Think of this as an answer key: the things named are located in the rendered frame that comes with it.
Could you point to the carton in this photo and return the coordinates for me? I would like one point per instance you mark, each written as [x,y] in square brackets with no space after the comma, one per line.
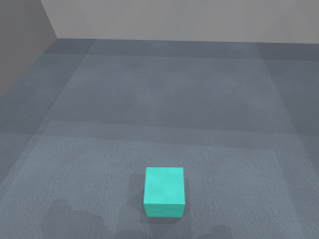
[164,192]

